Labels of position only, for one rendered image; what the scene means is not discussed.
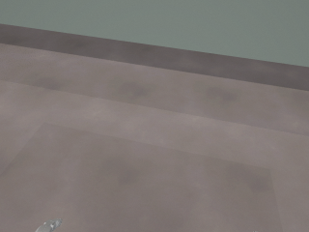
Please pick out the robot left hand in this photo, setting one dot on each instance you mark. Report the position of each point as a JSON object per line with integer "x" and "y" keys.
{"x": 50, "y": 225}

